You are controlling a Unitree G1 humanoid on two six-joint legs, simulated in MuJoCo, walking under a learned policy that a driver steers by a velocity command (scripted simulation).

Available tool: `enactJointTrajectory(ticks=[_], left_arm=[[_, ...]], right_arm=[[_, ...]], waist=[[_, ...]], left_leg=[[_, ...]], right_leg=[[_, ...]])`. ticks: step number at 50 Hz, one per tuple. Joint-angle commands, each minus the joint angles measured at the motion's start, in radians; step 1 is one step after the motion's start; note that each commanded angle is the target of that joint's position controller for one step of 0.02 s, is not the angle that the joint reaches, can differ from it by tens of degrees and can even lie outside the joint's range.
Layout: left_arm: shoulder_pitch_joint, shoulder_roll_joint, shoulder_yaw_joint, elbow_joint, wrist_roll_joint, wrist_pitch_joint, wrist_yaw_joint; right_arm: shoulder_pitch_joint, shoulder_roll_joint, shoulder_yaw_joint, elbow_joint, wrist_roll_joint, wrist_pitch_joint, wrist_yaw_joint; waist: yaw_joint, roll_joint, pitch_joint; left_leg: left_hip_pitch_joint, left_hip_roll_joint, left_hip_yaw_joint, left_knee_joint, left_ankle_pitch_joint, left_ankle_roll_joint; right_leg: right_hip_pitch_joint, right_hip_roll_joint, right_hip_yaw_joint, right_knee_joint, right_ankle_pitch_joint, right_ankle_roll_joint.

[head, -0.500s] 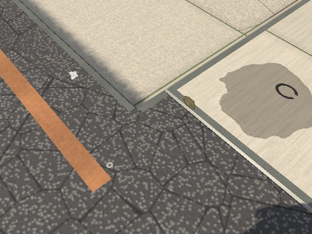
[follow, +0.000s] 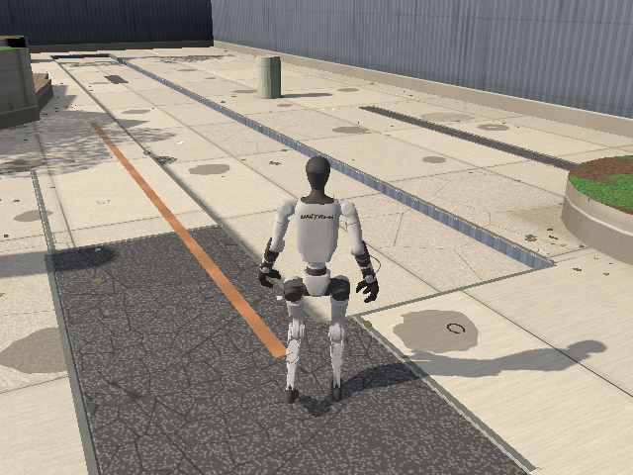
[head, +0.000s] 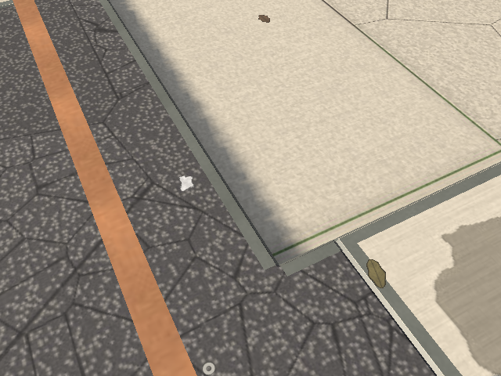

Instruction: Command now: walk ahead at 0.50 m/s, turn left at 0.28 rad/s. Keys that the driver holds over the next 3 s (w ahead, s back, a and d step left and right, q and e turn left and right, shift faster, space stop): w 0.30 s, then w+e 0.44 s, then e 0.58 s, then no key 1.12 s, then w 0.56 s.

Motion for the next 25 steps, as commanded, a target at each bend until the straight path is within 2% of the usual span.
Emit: enactJointTrajectory(ticks=[1, 3, 5, 8, 10, 12, 14, 16, 17, 18, 19, 20, 21, 22, 23, 24, 25], left_arm=[[0.063, 0.091, 0.017, -0.019, 0.009, 0.002, -0.001], [0.082, 0.108, 0.022, -0.002, -0.002, -0.003, -0.001], [0.103, 0.144, 0.031, 0.011, -0.009, -0.003, 0.004], [0.131, 0.165, 0.034, 0.026, -0.018, 0.007, 0.01], [0.168, 0.174, 0.034, 0.041, -0.025, 0.015, 0.011], [0.212, 0.179, 0.032, 0.06, -0.03, 0.024, 0.01], [0.235, 0.185, 0.032, 0.075, -0.033, 0.035, 0.011], [0.236, 0.199, 0.035, 0.084, -0.035, 0.047, 0.014], [0.22, 0.205, 0.034, 0.083, -0.038, 0.053, 0.016], [0.219, 0.187, 0.026, 0.079, -0.034, 0.055, 0.017], [0.2, 0.131, 0.002, 0.044, -0.01, 0.048, 0.017], [0.317, 0.017, -0.032, 0.03, -0.015, 0.028, 0.014], [0.277, 0.126, -0.004, 0.048, -0.04, 0.017, 0.013], [0.199, 0.168, 0.011, 0.022, -0.055, 0.015, 0.012], [0.178, 0.08, -0.024, 0.042, 0.095, -0.018, -0.01], [0.172, 0.027, -0.033, 0.029, 0.112, -0.02, -0.013], [0.185, 0.012, -0.042, 0.031, 0.107, -0.014, -0.022]], right_arm=[[-0.047, -0.086, -0.023, -0.1, -0.008, -0.019, 0.004], [-0.048, -0.053, -0.014, -0.105, -0.01, -0.016, 0.008], [-0.105, -0.038, -0.003, -0.13, -0.018, -0.019, 0.008], [-0.195, -0.02, 0.009, -0.152, -0.015, -0.026, 0.017], [-0.254, -0.02, 0.012, -0.165, -0.008, -0.028, 0.024], [-0.31, -0.027, 0.012, -0.184, -0.001, -0.03, 0.032], [-0.349, -0.038, 0.009, -0.205, 0.002, -0.033, 0.04], [-0.331, -0.062, 0.0, -0.21, 0.0, -0.038, 0.046], [-0.255, -0.084, -0.014, -0.191, -0.004, -0.041, 0.044], [-0.116, -0.131, -0.039, -0.149, -0.011, -0.041, 0.036], [0.074, -0.212, -0.064, -0.121, -0.03, -0.039, 0.023], [0.121, -0.281, -0.076, -0.104, -0.035, -0.027, 0.023], [0.132, -0.184, -0.054, -0.103, -0.029, -0.025, 0.024], [0.069, -0.145, -0.038, -0.105, -0.024, -0.028, 0.023], [0.098, 0.0, 0.018, -0.047, -0.1, -0.066, 0.017], [0.056, 0.009, 0.023, -0.039, -0.093, -0.071, 0.014], [-0.004, 0.019, 0.026, -0.054, -0.09, -0.069, 0.008]], waist=[[0.023, -0.124, -0.005], [0.014, -0.131, -0.009], [0.023, -0.112, -0.002], [0.05, -0.106, 0.006], [0.074, -0.109, 0.016], [0.094, -0.112, 0.029], [0.094, -0.118, 0.043], [0.062, -0.128, 0.035], [0.008, -0.126, -0.001], [-0.057, -0.104, -0.089], [-0.135, -0.003, -0.244], [-0.082, 0.264, -0.369], [-0.118, 0.165, -0.341], [-0.105, 0.126, -0.198], [-0.084, 0.087, -0.021], [-0.034, 0.098, 0.013], [0.0, 0.065, -0.011]], left_leg=[[-0.287, 0.13, -0.018, -0.009, 0.085, 0.003], [-0.272, 0.146, 0.017, -0.086, 0.114, -0.006], [-0.287, 0.159, 0.037, -0.2, 0.188, -0.02], [-0.241, 0.148, 0.069, -0.395, 0.347, -0.028], [-0.195, 0.125, 0.092, -0.493, 0.419, -0.032], [-0.183, 0.109, 0.102, -0.549, 0.432, -0.029], [-0.183, 0.098, 0.105, -0.593, 0.387, -0.01], [-0.11, 0.08, 0.111, -0.642, 0.332, 0.015], [0.012, 0.055, 0.129, -0.686, 0.337, 0.033], [0.227, 0.052, 0.128, -0.697, 0.351, 0.059], [0.532, 0.246, -0.071, -0.658, 0.393, 0.128], [0.806, 0.481, -0.485, -0.753, 0.255, 0.269], [0.753, 0.464, -0.544, -0.811, 0.129, 0.258], [0.635, 0.429, -0.39, -0.83, 0.158, 0.216], [0.44, 0.36, -0.301, -0.924, -0.02, 0.204], [0.374, 0.336, -0.217, -0.951, 0.042, 0.191], [0.335, 0.335, -0.168, -0.97, 0.124, 0.184]], right_leg=[[0.235, -0.278, 0.353, -0.273, -0.041, -0.175], [0.21, -0.266, 0.284, -0.307, 0.06, -0.195], [0.212, -0.27, 0.233, -0.332, 0.146, -0.207], [0.207, -0.237, 0.138, -0.341, 0.195, -0.182], [0.21, -0.225, 0.101, -0.332, 0.195, -0.166], [0.248, -0.245, 0.105, -0.316, 0.187, -0.161], [0.303, -0.275, 0.119, -0.287, 0.199, -0.149], [0.331, -0.293, 0.133, -0.228, 0.278, -0.13], [0.32, -0.272, 0.115, -0.144, 0.402, -0.112], [0.263, -0.221, 0.08, 0.02, 0.48, -0.085], [0.06, -0.158, 0.033, 0.325, 0.251, -0.041], [-0.298, -0.011, 0.014, 0.658, -0.375, 0.013], [-0.396, -0.048, 0.13, 0.786, -0.418, 0.009], [-0.448, -0.088, 0.121, 0.81, -0.333, 0.002], [-0.448, -0.088, 0.128, 0.772, -0.189, -0.042], [-0.439, -0.116, 0.117, 0.721, -0.129, -0.057], [-0.39, -0.134, 0.119, 0.689, -0.084, -0.062]])
Next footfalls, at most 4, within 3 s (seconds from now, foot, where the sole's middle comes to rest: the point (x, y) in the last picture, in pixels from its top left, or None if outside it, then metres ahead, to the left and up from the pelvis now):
0.38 left None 0.35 0.16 -0.77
0.88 right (313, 317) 0.65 -0.13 -0.77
1.32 left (245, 294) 0.72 0.06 -0.77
1.66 right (305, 348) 0.56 -0.10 -0.77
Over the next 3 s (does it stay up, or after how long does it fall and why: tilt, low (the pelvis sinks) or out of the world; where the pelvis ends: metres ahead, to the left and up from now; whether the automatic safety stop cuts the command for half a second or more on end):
stays up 0.75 -0.06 0.01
